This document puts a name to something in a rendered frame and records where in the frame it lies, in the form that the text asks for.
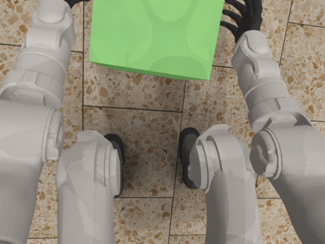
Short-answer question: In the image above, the right robot upper arm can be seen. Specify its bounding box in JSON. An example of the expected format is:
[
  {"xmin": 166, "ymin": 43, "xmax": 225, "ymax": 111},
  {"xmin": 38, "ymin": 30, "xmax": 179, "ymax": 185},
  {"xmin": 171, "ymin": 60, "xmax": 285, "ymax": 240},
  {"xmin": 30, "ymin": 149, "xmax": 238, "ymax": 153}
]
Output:
[{"xmin": 249, "ymin": 125, "xmax": 325, "ymax": 244}]

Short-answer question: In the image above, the carton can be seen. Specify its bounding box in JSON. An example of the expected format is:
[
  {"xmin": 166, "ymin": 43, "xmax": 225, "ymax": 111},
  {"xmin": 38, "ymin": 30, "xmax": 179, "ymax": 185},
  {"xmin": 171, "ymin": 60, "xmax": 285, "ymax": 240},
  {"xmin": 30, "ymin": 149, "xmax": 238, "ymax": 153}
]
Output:
[{"xmin": 89, "ymin": 0, "xmax": 224, "ymax": 80}]

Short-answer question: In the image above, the robot left foot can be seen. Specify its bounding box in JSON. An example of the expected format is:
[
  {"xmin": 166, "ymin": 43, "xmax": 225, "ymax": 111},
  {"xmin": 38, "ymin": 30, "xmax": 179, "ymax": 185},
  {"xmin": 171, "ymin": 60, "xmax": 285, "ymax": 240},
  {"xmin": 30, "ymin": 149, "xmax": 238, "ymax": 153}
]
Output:
[{"xmin": 104, "ymin": 134, "xmax": 125, "ymax": 199}]

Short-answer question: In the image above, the right robot hand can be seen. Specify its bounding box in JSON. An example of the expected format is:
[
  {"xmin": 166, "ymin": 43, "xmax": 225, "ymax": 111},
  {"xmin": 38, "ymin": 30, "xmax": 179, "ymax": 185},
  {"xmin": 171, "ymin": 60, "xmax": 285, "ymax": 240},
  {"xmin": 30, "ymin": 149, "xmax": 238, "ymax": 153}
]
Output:
[{"xmin": 220, "ymin": 0, "xmax": 263, "ymax": 43}]

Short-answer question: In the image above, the left robot upper arm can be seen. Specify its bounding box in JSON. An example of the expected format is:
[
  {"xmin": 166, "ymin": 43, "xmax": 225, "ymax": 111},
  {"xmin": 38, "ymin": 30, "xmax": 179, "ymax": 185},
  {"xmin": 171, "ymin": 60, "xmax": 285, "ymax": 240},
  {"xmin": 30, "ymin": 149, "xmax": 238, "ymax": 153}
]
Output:
[{"xmin": 0, "ymin": 100, "xmax": 65, "ymax": 244}]

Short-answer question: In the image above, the robot right shin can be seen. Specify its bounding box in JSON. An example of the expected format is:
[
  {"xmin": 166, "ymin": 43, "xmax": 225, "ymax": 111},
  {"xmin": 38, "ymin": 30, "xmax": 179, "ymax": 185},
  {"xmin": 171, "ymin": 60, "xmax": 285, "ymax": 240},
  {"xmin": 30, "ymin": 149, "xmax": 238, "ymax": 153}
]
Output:
[{"xmin": 187, "ymin": 124, "xmax": 254, "ymax": 187}]

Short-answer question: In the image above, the right robot forearm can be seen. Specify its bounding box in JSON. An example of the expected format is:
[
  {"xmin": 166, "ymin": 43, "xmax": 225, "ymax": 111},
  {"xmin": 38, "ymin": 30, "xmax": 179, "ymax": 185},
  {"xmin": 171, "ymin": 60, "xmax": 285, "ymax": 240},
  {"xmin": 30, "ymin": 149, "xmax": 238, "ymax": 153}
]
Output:
[{"xmin": 231, "ymin": 30, "xmax": 325, "ymax": 141}]

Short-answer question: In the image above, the left robot forearm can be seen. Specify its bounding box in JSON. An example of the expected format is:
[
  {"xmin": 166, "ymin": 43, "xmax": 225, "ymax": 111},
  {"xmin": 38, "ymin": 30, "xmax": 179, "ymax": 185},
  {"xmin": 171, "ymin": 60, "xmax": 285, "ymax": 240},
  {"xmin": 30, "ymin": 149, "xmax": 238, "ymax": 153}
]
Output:
[{"xmin": 0, "ymin": 0, "xmax": 77, "ymax": 110}]

